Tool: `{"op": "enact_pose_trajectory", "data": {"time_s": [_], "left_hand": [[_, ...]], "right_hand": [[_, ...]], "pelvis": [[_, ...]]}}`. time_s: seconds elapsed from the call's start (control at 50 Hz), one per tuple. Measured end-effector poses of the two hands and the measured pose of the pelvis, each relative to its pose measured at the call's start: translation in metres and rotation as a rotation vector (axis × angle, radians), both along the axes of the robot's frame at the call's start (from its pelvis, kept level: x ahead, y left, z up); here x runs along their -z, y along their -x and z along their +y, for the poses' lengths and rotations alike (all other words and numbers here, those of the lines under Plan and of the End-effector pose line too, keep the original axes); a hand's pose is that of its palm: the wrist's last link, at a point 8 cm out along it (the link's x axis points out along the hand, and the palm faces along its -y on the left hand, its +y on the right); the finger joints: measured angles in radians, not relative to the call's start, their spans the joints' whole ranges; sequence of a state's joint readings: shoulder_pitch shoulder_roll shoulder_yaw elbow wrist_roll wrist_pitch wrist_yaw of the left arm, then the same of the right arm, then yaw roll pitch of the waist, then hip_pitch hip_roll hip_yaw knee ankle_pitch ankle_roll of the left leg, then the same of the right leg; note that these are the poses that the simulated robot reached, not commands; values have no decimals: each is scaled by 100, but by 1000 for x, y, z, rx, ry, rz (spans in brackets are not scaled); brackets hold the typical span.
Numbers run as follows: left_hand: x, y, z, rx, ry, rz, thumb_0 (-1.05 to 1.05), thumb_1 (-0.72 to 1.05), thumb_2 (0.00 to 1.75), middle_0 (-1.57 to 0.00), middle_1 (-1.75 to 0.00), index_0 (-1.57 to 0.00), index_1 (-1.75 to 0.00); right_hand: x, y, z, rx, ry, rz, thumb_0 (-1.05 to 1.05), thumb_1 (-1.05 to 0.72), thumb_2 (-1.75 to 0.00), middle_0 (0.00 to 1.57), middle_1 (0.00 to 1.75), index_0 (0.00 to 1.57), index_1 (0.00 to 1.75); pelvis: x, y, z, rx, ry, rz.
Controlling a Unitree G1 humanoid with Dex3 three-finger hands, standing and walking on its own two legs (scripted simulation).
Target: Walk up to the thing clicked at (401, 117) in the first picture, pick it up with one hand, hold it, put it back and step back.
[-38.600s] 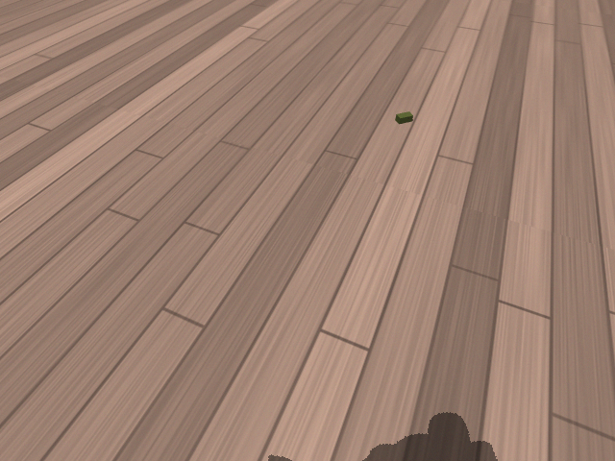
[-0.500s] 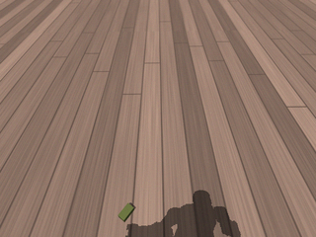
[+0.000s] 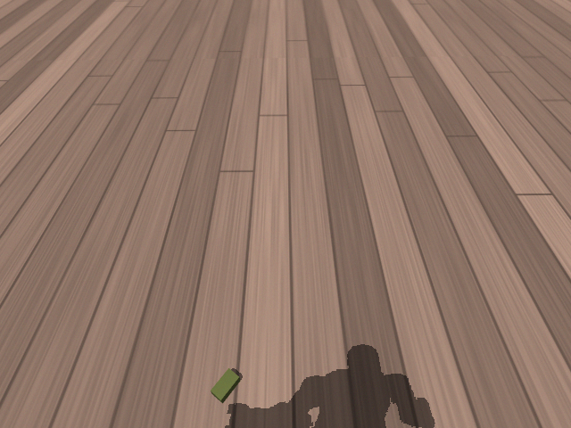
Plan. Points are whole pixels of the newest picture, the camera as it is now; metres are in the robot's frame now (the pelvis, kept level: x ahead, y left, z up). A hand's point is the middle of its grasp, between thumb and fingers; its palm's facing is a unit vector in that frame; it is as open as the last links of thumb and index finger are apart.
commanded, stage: stand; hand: left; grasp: from above
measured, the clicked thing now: (225, 385) +0.40 +0.21 -0.76
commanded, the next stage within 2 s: step back in 0.40 s
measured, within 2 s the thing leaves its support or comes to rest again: neither
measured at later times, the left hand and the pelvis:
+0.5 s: hand out of the picture +0.07 +0.26 -0.16, palm faces +0.02 -0.93 -0.35, open 7.4 cm; pelvis -0.01 +0.00 -0.01, yaw +0 degrees
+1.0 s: hand out of the picture +0.01 +0.29 -0.18, palm faces -0.11 -0.92 -0.39, open 7.4 cm; pelvis -0.11 +0.03 -0.03, yaw -4 degrees
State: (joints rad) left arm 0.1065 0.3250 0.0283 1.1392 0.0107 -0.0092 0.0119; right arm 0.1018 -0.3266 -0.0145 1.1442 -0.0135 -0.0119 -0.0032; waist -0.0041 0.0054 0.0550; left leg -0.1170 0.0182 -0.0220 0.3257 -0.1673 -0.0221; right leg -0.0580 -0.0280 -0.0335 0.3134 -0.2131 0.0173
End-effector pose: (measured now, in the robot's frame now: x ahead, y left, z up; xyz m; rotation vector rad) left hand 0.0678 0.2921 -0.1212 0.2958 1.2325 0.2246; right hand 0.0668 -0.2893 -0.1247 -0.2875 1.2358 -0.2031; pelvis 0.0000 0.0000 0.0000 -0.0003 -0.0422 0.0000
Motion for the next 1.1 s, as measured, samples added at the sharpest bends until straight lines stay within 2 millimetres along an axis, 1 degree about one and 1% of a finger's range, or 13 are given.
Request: {"op": "enact_pose_trajectory", "data": {"time_s": [0.24,0.42,0.52,0.58,0.64,0.7,0.74,0.78,0.84,0.94,1.0,1.04,1.1], "left_hand": [[2,5,-1,5,5,19,0,91,89,-20,-30,-20,-30],[1,3,1,3,4,14,0,91,89,-20,-30,-20,-30],[3,1,13,-3,-21,-8,0,91,89,-20,-30,-20,-30],[5,-1,25,14,-39,-24,0,91,89,-20,-30,-20,-30],[10,-7,39,43,-50,-49,0,91,89,-20,-30,-20,-30],[19,-18,54,55,-54,-91,0,91,89,-20,-30,-20,-30],[20,-21,58,57,-61,-114,0,91,89,-20,-30,-20,-30],[20,-19,58,64,-60,-122,0,91,89,-20,-30,-20,-30],[19,-5,55,86,-50,-103,0,91,90,-20,-30,-20,-30],[21,34,48,118,-45,-31,0,91,89,-20,-30,-20,-30],[22,58,41,126,-48,-7,0,91,89,-20,-30,-20,-30],[22,75,35,126,-55,-4,0,91,89,-20,-30,-20,-30],[16,106,25,121,-59,6,0,91,89,-20,-30,-20,-30]], "right_hand": [[0,7,-3,4,3,22,1,-91,-90,20,30,21,30],[0,7,-3,6,2,24,1,-91,-90,20,30,21,30],[2,4,-10,17,16,-1,1,-91,-90,21,30,21,30],[3,6,-13,14,40,-12,1,-91,-90,21,30,21,30],[2,15,-12,18,66,-23,1,-91,-90,20,30,21,30],[4,33,-7,16,97,-20,1,-91,-90,20,30,20,30],[3,48,0,6,102,6,1,-91,-90,20,30,20,30],[0,62,5,5,102,27,1,-91,-90,20,30,20,30],[-2,77,11,12,99,27,1,-91,-90,21,30,21,30],[0,95,14,24,83,-31,1,-90,-90,21,30,21,30],[7,109,9,24,70,-52,1,-90,-90,21,30,21,30],[14,118,2,26,58,-60,1,-90,-90,21,30,21,30],[21,134,-7,45,43,-56,1,-90,-90,21,30,21,30]], "pelvis": [[0,0,-1,1,1,5],[0,0,-1,1,1,9],[7,17,3,-1,12,11],[13,29,10,-4,13,8],[21,36,21,0,8,5],[31,46,33,-4,13,10],[31,56,35,-4,12,3],[27,64,36,-1,15,5],[23,76,36,18,15,13],[23,97,34,54,13,16],[27,113,28,74,5,15],[31,124,22,83,-2,15],[31,141,16,69,20,0]]}}
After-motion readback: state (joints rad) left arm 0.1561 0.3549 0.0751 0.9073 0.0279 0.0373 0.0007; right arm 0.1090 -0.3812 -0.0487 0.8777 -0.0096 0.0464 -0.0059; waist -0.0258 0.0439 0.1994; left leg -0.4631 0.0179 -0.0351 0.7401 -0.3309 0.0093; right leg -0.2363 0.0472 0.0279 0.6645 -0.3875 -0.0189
